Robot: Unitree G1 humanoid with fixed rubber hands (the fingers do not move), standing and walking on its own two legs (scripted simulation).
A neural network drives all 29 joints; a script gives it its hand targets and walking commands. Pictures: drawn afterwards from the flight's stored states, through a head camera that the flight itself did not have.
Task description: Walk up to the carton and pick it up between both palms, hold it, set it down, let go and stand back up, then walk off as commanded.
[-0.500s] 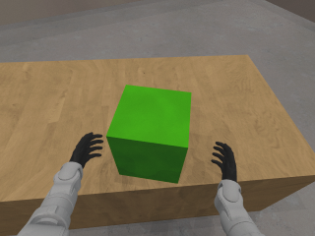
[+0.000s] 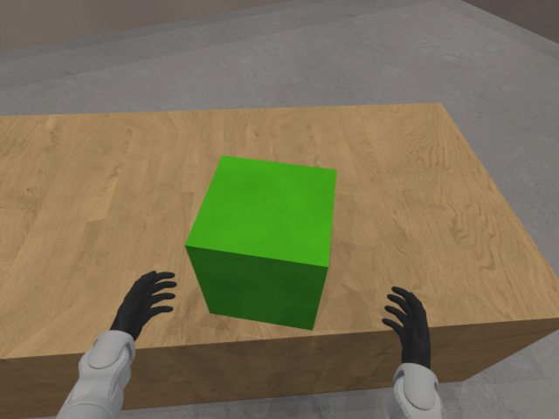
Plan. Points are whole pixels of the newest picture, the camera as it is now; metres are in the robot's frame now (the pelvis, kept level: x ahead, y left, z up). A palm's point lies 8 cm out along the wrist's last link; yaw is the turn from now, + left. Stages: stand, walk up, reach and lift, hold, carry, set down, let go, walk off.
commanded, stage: set down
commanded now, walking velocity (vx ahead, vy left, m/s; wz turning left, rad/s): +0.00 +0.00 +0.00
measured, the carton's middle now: (269, 246) +0.43 +0.03 -0.07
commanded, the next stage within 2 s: let go in 1.08 s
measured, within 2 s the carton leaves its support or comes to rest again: neither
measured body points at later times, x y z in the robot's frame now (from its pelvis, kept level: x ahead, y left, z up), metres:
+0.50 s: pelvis +0.02 +0.00 +0.01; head +0.05 +0.02 +0.45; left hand +0.22 +0.27 -0.05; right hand +0.19 -0.18 -0.04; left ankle +0.03 +0.09 -0.72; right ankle +0.05 -0.16 -0.72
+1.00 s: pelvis +0.04 -0.03 +0.02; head +0.07 -0.03 +0.47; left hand +0.23 +0.22 -0.06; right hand +0.21 -0.24 -0.06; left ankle +0.03 +0.09 -0.72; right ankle +0.05 -0.16 -0.72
